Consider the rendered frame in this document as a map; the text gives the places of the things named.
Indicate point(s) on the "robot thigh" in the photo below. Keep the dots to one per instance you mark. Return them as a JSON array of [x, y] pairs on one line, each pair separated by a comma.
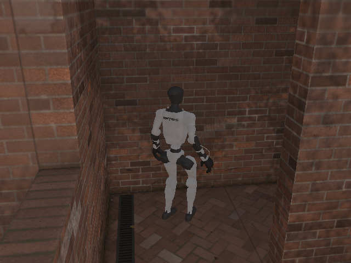
[[189, 164], [171, 170]]

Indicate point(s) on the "left robot upper arm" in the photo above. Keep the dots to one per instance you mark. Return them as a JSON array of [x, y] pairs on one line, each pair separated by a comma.
[[157, 122]]

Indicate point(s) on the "left robot thigh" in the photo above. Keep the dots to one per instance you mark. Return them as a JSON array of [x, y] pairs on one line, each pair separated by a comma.
[[171, 170]]

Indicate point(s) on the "right robot thigh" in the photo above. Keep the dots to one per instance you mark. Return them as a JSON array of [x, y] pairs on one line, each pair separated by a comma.
[[189, 164]]

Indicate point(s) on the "robot right forearm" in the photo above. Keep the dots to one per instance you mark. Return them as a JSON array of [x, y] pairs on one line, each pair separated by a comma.
[[200, 151]]

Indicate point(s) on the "left robot hand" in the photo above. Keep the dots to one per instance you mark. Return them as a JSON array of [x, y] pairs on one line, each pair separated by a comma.
[[154, 151]]

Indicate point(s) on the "right robot hand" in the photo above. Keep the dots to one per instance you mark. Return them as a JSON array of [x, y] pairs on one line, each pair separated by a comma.
[[208, 163]]

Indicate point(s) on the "right robot upper arm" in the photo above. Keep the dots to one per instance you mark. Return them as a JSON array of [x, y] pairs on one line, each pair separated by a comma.
[[190, 119]]

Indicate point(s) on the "robot left forearm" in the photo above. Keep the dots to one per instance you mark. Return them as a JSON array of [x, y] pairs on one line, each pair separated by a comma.
[[155, 140]]

